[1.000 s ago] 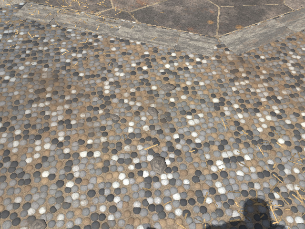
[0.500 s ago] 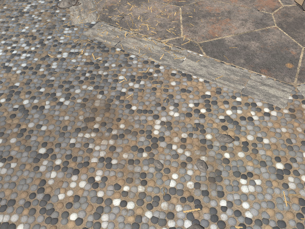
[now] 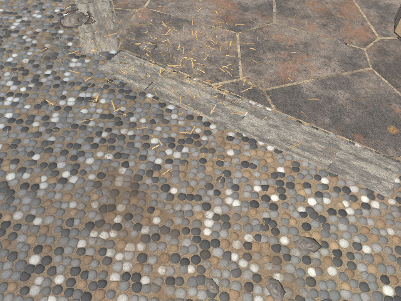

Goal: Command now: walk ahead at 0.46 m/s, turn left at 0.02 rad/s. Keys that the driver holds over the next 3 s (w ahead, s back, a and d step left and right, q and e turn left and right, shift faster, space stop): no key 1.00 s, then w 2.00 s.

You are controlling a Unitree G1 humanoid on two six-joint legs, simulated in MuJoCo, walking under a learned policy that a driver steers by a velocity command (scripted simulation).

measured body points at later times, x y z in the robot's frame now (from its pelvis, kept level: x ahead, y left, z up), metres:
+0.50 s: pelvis +0.17 -0.03 -0.01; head +0.20 -0.04 +0.44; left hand +0.32 +0.21 -0.13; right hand +0.26 -0.31 -0.15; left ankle +0.17 +0.12 -0.73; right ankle +0.27 -0.13 -0.74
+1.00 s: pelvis +0.23 -0.01 -0.01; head +0.24 +0.00 +0.44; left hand +0.33 +0.26 -0.15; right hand +0.28 -0.26 -0.15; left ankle +0.19 +0.12 -0.74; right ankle +0.27 -0.13 -0.74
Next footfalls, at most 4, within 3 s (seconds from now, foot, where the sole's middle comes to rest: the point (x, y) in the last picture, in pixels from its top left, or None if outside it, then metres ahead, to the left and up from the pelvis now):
0.26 right None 0.31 -0.13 -0.78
0.54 left None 0.23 0.12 -0.78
1.72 left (169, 244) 0.69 0.11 -0.78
2.28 right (229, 173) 1.01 -0.13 -0.78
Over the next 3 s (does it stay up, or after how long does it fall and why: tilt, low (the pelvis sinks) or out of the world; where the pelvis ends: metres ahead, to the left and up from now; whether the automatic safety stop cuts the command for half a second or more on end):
stays up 1.25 0.02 0.00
